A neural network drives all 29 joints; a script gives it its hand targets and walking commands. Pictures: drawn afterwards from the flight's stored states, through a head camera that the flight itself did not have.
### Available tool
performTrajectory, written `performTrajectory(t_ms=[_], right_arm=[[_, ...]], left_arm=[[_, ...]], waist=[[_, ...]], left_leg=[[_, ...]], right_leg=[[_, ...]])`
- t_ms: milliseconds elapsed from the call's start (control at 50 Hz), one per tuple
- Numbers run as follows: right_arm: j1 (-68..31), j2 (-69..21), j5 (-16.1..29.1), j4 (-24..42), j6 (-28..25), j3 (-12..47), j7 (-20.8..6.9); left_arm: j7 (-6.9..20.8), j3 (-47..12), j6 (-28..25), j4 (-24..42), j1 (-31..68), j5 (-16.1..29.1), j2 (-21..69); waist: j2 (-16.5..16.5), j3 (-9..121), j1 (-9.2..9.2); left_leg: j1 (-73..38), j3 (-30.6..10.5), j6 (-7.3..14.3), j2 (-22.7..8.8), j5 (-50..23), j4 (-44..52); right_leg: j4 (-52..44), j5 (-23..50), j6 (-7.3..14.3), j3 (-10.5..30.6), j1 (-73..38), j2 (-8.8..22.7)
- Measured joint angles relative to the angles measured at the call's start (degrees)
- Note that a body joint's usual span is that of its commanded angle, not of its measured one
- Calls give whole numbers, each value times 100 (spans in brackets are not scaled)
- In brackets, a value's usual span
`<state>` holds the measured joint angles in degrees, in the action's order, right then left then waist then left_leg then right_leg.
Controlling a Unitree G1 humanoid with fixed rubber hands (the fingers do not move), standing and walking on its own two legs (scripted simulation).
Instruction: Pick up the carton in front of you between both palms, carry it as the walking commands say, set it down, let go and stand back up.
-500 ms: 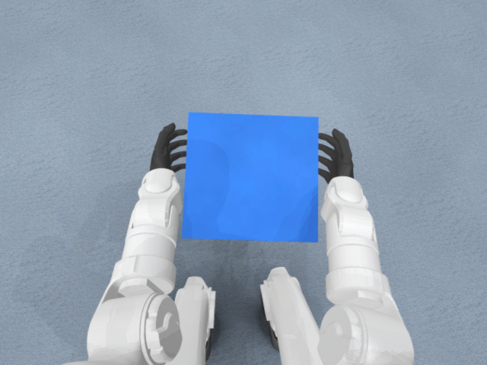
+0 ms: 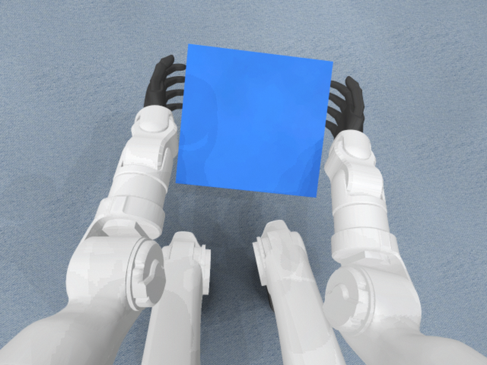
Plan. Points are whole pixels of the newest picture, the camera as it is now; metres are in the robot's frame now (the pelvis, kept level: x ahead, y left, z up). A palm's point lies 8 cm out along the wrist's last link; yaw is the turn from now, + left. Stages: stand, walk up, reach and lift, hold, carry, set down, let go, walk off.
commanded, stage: set down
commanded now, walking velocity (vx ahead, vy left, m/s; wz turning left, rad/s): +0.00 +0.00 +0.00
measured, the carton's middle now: (249, 130) +0.48 -0.06 -0.20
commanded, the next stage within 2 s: none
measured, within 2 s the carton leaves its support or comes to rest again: rests again in 1.04 s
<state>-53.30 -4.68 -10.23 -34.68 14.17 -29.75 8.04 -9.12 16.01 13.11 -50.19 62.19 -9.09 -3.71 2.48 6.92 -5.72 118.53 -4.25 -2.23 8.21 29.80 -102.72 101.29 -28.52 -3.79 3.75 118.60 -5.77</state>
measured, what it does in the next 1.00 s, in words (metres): lowers itself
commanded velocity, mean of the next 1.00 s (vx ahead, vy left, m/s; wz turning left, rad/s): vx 0.00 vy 0.00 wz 0.00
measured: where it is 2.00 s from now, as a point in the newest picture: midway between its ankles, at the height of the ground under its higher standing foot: (232, 296)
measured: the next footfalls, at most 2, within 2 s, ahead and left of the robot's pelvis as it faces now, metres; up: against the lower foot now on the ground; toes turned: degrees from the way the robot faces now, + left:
none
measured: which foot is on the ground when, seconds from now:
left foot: down 0.00-1.00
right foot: down 0.00-1.00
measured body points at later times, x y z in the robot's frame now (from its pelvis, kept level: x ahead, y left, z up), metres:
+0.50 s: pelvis -0.01 +0.01 -0.09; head +0.34 +0.00 +0.19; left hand +0.55 +0.07 -0.26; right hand +0.47 -0.21 -0.25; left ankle +0.10 +0.11 -0.45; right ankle +0.11 -0.13 -0.45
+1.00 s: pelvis -0.01 +0.01 -0.10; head +0.34 +0.00 +0.18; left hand +0.56 +0.07 -0.26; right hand +0.48 -0.22 -0.26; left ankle +0.10 +0.11 -0.45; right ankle +0.11 -0.13 -0.45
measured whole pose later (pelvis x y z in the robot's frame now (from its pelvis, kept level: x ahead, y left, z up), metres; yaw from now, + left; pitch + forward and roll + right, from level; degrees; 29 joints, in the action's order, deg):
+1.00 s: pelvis -0.01 +0.01 -0.10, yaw -2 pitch +40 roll -3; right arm -68.3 3.5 -6.6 -48.0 9.9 -32.0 4.5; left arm -4.9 9.2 8.7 -69.4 83.5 -5.7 -13.3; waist 1.6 -10.7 -7.1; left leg 130.7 -2.8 -1.6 8.5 33.6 -124.2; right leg 121.5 -32.2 -5.1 1.9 130.0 -5.9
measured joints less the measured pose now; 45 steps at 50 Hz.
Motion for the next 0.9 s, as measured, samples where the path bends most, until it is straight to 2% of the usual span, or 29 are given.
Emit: performTrajectory(t_ms=[260,400,520,640,900], right_arm=[[-756,244,180,-265,-82,-167,-31],[-1112,404,423,-435,-155,-99,-28],[-1114,505,692,-428,-158,81,79],[-1090,587,706,-671,-222,94,29],[-1418,746,410,-1233,-406,-151,-239]], left_arm=[[-81,-482,-60,-684,1109,254,-503],[-109,-939,-129,-1084,1685,572,-844],[-128,-1311,-141,-1219,1808,960,-978],[-57,-1240,-238,-1540,1867,884,-940],[289,-838,-413,-1917,2093,509,-977]], waist=[[-15,-775,-92],[-43,-1348,-143],[-9,-1701,-154],[-50,-1589,-135],[-59,-1729,-151]], left_leg=[[952,6,-37,140,32,-1000],[1275,14,-55,187,78,-1497],[1183,94,-8,140,285,-1848],[1217,85,-25,124,384,-2001],[1209,126,28,74,354,-2119]], right_leg=[[941,-63,-127,-54,883,-46],[1409,-121,-171,-103,1177,-57],[1761,-307,-178,-102,1099,-60],[1911,-377,-143,-139,1156,-69],[2011,-346,-137,-165,1134,-29]])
